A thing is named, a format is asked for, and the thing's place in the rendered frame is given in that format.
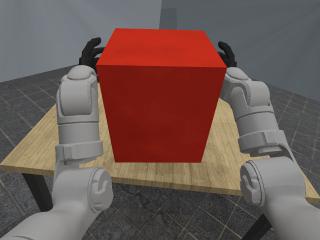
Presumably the carton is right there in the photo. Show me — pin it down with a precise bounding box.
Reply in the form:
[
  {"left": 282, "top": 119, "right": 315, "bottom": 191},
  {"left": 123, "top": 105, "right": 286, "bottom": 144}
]
[{"left": 96, "top": 28, "right": 227, "bottom": 163}]

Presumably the table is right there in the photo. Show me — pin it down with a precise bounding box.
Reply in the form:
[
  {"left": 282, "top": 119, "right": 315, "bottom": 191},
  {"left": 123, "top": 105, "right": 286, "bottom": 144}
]
[{"left": 0, "top": 83, "right": 320, "bottom": 240}]

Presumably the robot left hand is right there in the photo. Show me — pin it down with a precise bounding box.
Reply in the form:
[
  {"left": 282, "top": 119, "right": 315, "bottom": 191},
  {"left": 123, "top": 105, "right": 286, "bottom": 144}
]
[{"left": 78, "top": 37, "right": 105, "bottom": 82}]

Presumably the robot right forearm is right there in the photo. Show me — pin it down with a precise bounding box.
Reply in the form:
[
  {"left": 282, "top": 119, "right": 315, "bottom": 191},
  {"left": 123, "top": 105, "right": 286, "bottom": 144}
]
[{"left": 219, "top": 67, "right": 306, "bottom": 197}]

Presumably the robot right hand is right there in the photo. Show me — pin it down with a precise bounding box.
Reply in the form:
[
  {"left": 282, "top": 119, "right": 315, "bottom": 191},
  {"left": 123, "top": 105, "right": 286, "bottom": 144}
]
[{"left": 217, "top": 41, "right": 237, "bottom": 68}]

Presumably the robot left forearm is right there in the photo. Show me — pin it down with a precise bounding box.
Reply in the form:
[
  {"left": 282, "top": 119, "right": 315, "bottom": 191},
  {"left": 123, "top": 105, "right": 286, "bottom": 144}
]
[{"left": 51, "top": 65, "right": 104, "bottom": 204}]

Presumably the left robot upper arm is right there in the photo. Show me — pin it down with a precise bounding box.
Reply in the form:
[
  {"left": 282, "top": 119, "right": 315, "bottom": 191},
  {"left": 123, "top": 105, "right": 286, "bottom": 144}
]
[{"left": 0, "top": 166, "right": 114, "bottom": 240}]

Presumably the right robot upper arm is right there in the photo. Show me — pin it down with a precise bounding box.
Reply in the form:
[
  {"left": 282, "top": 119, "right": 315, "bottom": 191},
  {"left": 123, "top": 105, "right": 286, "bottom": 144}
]
[{"left": 240, "top": 156, "right": 320, "bottom": 240}]

